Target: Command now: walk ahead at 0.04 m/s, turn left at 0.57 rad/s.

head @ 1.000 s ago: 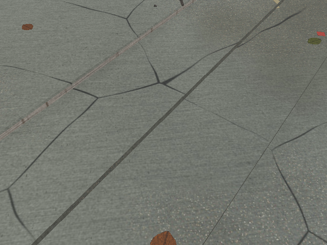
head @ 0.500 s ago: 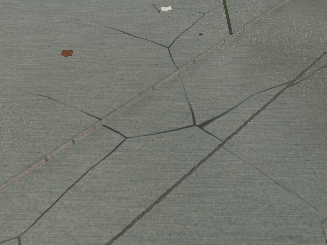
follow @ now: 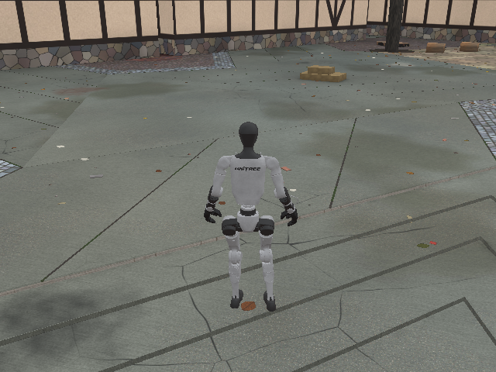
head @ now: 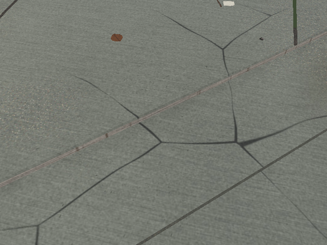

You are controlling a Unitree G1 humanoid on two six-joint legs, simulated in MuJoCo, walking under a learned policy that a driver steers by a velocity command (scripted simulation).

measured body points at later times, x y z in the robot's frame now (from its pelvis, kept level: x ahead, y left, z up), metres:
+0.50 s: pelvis +0.01 +0.00 +0.00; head +0.03 +0.02 +0.45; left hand +0.06 +0.30 -0.11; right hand +0.26 -0.20 -0.08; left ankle -0.02 +0.10 -0.73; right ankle +0.06 -0.14 -0.72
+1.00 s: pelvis +0.02 +0.00 +0.01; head +0.02 -0.01 +0.46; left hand +0.03 +0.28 -0.11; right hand +0.22 -0.20 -0.11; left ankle -0.02 +0.10 -0.72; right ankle +0.05 -0.13 -0.72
